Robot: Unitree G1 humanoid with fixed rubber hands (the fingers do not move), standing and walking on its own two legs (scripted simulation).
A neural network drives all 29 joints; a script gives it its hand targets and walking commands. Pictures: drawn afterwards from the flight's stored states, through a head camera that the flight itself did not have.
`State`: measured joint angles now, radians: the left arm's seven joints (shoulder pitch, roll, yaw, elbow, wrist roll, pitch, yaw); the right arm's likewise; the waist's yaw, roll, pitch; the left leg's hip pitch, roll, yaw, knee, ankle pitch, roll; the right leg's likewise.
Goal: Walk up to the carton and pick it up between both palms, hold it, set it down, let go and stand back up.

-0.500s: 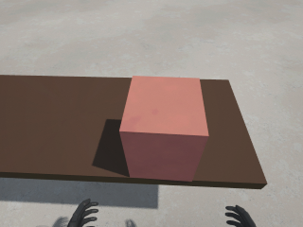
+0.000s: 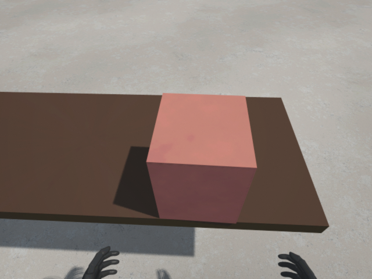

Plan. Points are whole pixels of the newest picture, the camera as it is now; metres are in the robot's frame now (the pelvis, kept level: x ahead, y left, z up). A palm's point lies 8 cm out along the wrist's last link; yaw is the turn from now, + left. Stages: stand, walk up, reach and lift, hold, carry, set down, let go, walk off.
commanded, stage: stand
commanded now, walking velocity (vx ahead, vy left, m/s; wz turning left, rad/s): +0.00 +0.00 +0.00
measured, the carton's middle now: (200, 160) +0.41 -0.01 +0.01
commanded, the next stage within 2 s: none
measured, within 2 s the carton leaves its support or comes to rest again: neither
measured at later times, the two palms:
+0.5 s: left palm out of the picture +0.13 +0.29 -0.10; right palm out of the picture +0.13 -0.29 -0.08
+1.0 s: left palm out of the picture +0.12 +0.29 -0.11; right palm out of the picture +0.11 -0.29 -0.09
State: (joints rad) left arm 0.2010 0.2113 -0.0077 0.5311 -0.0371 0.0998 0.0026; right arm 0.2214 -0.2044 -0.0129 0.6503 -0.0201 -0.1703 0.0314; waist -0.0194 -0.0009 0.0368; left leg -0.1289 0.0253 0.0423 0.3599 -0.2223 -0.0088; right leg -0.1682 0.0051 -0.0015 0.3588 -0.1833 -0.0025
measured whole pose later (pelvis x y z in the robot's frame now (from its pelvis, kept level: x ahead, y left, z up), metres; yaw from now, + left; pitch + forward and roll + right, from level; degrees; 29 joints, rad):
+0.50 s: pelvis +0.01 +0.01 +0.00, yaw +0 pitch -1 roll +0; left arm 0.18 0.33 0.04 0.78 0.00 0.01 -0.01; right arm 0.22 -0.38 -0.01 0.70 -0.04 -0.04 0.01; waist -0.02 0.00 0.04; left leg -0.14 0.03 0.04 0.43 -0.28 -0.01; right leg -0.17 0.00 0.00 0.41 -0.23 0.00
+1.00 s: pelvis +0.01 +0.01 +0.00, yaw +0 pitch -1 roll +0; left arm 0.14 0.33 0.04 0.90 0.00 0.01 -0.01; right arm 0.22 -0.38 -0.01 0.76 -0.04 -0.03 0.01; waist -0.02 0.01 0.04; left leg -0.14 0.03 0.04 0.43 -0.28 -0.01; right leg -0.17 0.00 0.00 0.41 -0.23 0.00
